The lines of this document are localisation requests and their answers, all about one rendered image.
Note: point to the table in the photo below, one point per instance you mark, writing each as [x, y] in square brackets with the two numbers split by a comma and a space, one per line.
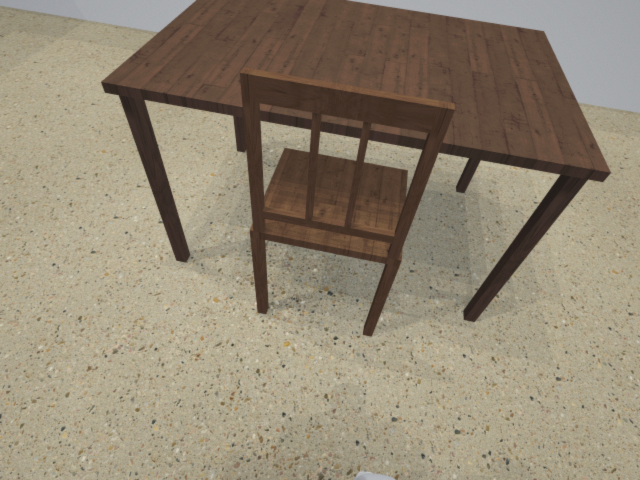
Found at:
[513, 103]

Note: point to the chair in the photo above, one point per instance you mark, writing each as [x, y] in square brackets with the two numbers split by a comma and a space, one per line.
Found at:
[332, 204]

